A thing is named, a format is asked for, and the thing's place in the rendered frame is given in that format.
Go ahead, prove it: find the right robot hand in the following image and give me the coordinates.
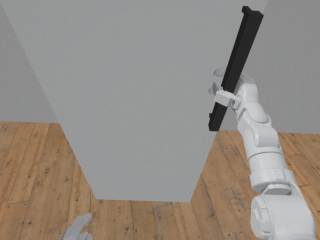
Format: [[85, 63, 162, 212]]
[[208, 66, 259, 114]]

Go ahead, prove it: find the right robot upper arm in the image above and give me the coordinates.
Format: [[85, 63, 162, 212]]
[[250, 194, 317, 240]]

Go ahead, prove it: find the fridge door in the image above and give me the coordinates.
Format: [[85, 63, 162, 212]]
[[0, 0, 268, 203]]

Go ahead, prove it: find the left robot hand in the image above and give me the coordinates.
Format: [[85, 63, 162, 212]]
[[61, 213, 93, 240]]

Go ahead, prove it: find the robot right forearm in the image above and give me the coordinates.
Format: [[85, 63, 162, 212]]
[[236, 102, 316, 236]]

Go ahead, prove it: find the handle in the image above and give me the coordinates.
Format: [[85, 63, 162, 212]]
[[208, 6, 264, 132]]

